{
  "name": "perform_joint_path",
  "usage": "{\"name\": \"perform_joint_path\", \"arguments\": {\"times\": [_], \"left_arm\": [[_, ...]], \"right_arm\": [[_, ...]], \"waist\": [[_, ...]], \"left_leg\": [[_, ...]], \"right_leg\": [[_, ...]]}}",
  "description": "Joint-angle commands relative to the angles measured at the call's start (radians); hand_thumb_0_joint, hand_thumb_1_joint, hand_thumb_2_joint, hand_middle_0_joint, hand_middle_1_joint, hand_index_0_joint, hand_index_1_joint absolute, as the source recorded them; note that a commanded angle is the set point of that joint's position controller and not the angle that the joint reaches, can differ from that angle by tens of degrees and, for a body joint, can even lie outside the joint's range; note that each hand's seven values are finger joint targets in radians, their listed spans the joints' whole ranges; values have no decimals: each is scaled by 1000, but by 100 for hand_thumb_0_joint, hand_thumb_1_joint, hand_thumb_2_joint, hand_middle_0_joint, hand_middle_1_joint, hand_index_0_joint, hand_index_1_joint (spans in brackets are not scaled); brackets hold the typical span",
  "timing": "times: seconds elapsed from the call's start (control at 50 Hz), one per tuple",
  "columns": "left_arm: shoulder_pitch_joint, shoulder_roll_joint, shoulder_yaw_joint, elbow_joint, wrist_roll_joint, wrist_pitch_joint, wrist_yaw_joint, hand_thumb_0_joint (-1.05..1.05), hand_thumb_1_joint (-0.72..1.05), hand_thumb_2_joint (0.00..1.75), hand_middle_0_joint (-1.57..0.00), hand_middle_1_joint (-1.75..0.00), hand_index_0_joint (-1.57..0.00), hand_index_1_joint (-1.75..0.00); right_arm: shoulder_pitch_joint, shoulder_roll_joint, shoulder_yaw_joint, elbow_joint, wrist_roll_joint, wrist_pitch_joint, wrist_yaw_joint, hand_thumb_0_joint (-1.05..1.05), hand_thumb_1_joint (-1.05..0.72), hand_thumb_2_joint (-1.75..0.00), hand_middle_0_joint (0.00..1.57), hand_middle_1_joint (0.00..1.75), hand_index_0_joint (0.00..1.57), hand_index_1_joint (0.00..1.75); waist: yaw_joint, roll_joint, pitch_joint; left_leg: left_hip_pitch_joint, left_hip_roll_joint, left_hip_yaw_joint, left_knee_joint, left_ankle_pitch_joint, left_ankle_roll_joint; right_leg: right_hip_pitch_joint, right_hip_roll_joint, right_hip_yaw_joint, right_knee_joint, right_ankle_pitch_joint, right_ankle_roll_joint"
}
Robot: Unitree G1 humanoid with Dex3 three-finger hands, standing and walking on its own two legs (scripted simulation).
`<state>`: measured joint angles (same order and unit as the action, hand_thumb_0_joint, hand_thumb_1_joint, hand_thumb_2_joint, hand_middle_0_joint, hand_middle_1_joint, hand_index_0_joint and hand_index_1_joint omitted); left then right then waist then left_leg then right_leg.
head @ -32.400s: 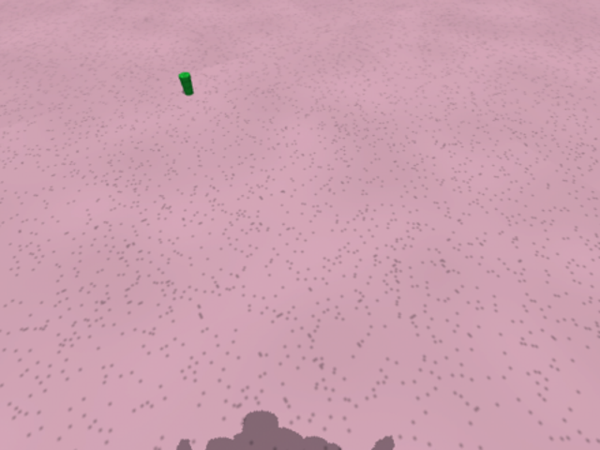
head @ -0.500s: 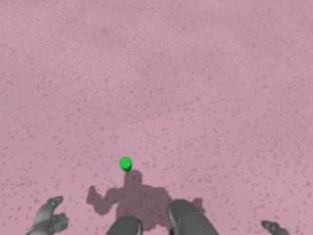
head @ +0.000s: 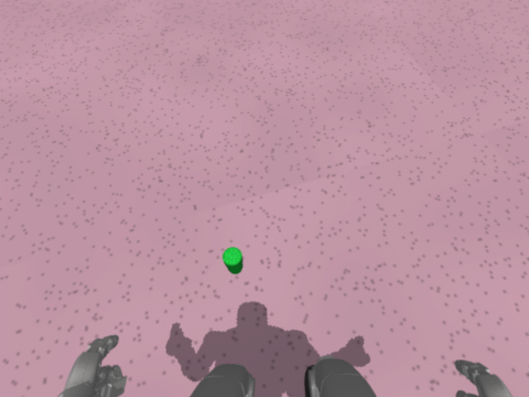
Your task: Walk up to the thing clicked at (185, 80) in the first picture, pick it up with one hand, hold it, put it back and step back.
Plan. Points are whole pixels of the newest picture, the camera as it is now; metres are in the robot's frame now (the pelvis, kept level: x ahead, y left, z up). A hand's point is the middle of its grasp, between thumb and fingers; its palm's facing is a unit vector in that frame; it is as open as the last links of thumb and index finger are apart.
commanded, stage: step back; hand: left
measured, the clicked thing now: (234, 262) +0.54 +0.16 -0.70
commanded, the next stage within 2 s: none
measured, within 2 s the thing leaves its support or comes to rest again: neither
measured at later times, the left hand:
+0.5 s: hand out of the picture -0.05 +0.25 -0.15, palm faces -0.08 -0.91 -0.40, open 7.3 cm
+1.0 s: hand out of the picture -0.18 +0.23 -0.14, palm faces +0.01 -0.93 -0.37, open 7.3 cm
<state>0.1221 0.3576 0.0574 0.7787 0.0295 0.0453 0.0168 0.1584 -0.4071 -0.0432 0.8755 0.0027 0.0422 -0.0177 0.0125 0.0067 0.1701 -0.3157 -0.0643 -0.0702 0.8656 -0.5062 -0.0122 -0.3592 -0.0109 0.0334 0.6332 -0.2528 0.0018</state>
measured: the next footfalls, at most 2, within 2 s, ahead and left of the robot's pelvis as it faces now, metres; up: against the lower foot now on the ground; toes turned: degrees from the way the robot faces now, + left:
left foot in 0.04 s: +0.00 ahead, +0.11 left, +0.00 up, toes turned -2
right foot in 0.48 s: -0.14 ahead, -0.15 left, +0.00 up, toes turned -2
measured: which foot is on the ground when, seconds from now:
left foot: up 0.00-0.02, down 0.04-0.50, up 0.52-0.80, down 0.82-1.00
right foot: down 0.00-0.06, up 0.08-0.46, down 0.48-0.82, up 0.84-1.00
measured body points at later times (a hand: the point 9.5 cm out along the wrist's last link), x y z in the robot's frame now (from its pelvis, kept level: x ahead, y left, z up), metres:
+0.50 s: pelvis -0.15 -0.02 -0.01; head -0.10 -0.02 +0.43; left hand -0.05 +0.30 -0.13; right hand -0.04 -0.34 -0.11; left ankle -0.04 +0.11 -0.72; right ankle -0.18 -0.15 -0.73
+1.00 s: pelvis -0.31 -0.03 +0.00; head -0.26 -0.02 +0.45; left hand -0.18 +0.28 -0.12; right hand -0.23 -0.35 -0.11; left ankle -0.27 +0.08 -0.72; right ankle -0.33 -0.17 -0.64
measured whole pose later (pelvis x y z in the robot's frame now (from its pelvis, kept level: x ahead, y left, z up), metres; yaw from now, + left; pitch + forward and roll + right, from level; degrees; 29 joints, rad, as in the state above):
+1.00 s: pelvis -0.31 -0.03 +0.00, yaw +0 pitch -2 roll -1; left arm 0.11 0.39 0.07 0.81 0.01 0.08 0.01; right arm 0.19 -0.36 -0.03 0.87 -0.04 0.03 -0.01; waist -0.01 -0.02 0.16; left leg -0.32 0.01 -0.02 0.62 -0.26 0.03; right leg -0.47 0.10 0.12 1.19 -0.54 0.00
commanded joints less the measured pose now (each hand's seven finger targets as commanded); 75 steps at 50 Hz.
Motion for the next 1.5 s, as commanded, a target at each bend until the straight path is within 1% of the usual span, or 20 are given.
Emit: {"name": "perform_joint_path", "arguments": {"times": [0.0,0.06,0.12,0.38,0.44,0.48,0.5,0.56,0.7,0.78,0.82,0.84,0.9,1.1,1.14,1.16,1.24,1.34,1.42,1.48], "left_arm": [[-9,248,68,-91,-11,-4,5,0,90,90,-20,-30,-20,-30],[-85,227,78,-105,-5,-3,23,0,90,90,-20,-30,-20,-30],[12,207,74,-52,-26,-2,21,0,90,90,-20,-30,-20,-30],[106,199,82,-26,-8,-8,-14,0,90,90,-20,-30,-20,-30],[245,194,91,41,2,-15,-19,0,90,90,-20,-30,-20,-30],[148,356,128,-21,18,-24,-22,0,90,90,-20,-30,-20,-30],[80,416,136,-55,22,-23,-16,0,90,90,-20,-30,-20,-30],[-93,264,94,-83,13,-30,1,0,90,90,-20,-30,-20,-30],[15,259,89,-86,15,-17,17,0,90,90,-20,-30,-20,-30],[12,232,61,-97,-7,7,5,0,90,90,-20,-30,-20,-30],[-54,221,70,-117,-19,7,13,0,90,90,-20,-30,-20,-30],[-81,237,82,-102,-5,9,20,0,90,90,-20,-30,-20,-30],[23,223,79,-40,-26,10,13,0,90,90,-20,-30,-20,-30],[167,188,63,45,0,-30,1,0,90,90,-20,-30,-20,-30],[136,348,107,24,17,-36,-2,0,90,90,-20,-30,-20,-30],[82,433,120,-4,20,-35,1,0,90,90,-20,-30,-20,-30],[-84,286,83,-37,19,-41,18,0,90,90,-20,-30,-20,-30],[64,291,89,-3,25,-45,20,0,90,90,-20,-30,-20,-30],[7,314,77,9,9,-35,8,0,90,90,-20,-30,-20,-30],[-54,254,58,18,-3,-42,13,0,90,90,-20,-30,-20,-30]], "right_arm": [[106,-146,-59,-45,-27,-43,-6,0,-90,-90,20,30,20,30],[51,-348,-107,-89,-41,-50,5,0,-90,-90,20,30,20,30],[-55,-231,-73,-92,-40,-55,-14,0,-90,-90,20,30,20,30],[-9,-250,-90,-154,-39,-40,-12,0,-90,-90,20,30,20,30],[-57,-247,-85,-159,-26,-20,-9,0,-90,-90,20,30,20,30],[-36,-138,-58,-181,-12,-18,-14,0,-90,-90,20,30,20,30],[-76,-187,-78,-170,-19,-13,-29,0,-90,-90,20,30,20,30],[51,-184,-68,-96,1,-21,-22,0,-90,-90,20,30,20,30],[65,-162,-54,-101,-23,-33,-19,0,-90,-90,20,30,20,30],[151,-181,-73,-50,-33,-47,-13,0,-90,-90,20,30,20,30],[86,-369,-106,-87,-42,-44,-3,0,-90,-90,20,30,20,30],[61,-351,-108,-90,-49,-50,-6,0,-90,-90,20,30,20,30],[-36,-242,-69,-101,-43,-53,-24,0,-90,-90,20,30,20,30],[-36,-245,-69,-120,-24,-3,-6,0,-90,-90,20,30,20,30],[-7,-130,-37,-143,-18,-1,-7,0,-90,-90,20,30,20,30],[-80,-165,-58,-149,-21,5,-26,0,-90,-90,20,30,20,30],[22,-182,-60,-84,-5,5,-19,0,-90,-90,20,30,20,30],[-29,-177,-58,-87,-30,-14,-3,0,-90,-90,20,30,20,30],[112,-165,-74,0,-35,-35,13,0,-90,-90,20,30,20,30],[50,-323,-99,-10,-51,-52,18,0,-90,-90,20,30,20,30]], "waist": [[-28,-154,-241],[-90,203,-196],[18,86,-177],[-30,190,-248],[37,174,-275],[22,-256,-158],[59,-289,-110],[-52,-137,-95],[29,-216,-175],[-10,-100,-229],[-50,246,-201],[-54,181,-166],[28,76,-167],[31,175,-304],[5,-217,-207],[73,-289,-159],[-37,-113,-122],[65,-184,-175],[-15,-186,-205],[-68,169,-129]], "left_leg": [[96,36,63,-474,326,23],[66,487,-509,-534,668,307],[162,315,-201,-420,804,208],[162,319,-143,-384,554,239],[-4,272,-107,-314,400,150],[-303,-35,6,8,-32,15],[-206,-19,-73,244,-121,0],[-165,-60,-99,363,60,7],[-135,28,17,-46,-21,5],[114,74,-4,-459,320,49],[29,466,-489,-544,559,304],[-58,496,-529,-549,570,351],[4,345,-206,-427,712,262],[107,265,-94,-240,601,171],[-315,13,-2,-12,20,39],[-225,-12,-87,220,-142,12],[-153,-52,-102,418,38,-3],[-217,19,-4,36,-34,-13],[145,36,85,-420,94,43],[22,431,-554,-665,-280,271]], "right_leg": [[209,-149,161,10,386,-136],[-96,122,148,456,-428,-10],[-183,128,210,629,-283,-28],[27,35,20,150,-234,10],[251,25,-21,-189,-28,-36],[156,-284,468,-339,-174,-174],[-85,-424,570,-381,-115,-309],[-59,-212,196,-238,175,-191],[243,-266,198,-132,382,-210],[110,-164,124,42,216,-108],[-92,66,9,392,-392,-14],[-62,67,138,562,-416,-12],[-99,92,152,688,-289,-20],[190,39,-45,-235,9,-23],[261,-237,390,-264,33,-118],[-25,-432,560,-328,78,-297],[-57,-233,183,-176,288,-209],[244,-248,241,-183,-19,-207],[54,-229,180,-134,-119,-147],[-189,-22,44,286,-361,-9]]}}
